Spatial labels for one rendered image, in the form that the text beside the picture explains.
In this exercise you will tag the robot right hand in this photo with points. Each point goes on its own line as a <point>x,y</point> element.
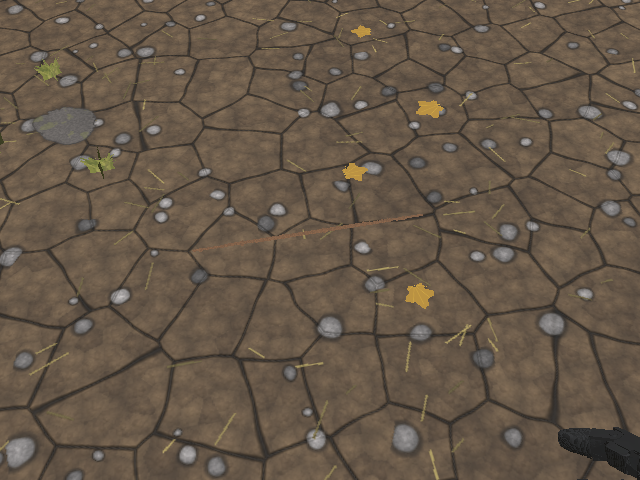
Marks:
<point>620,448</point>

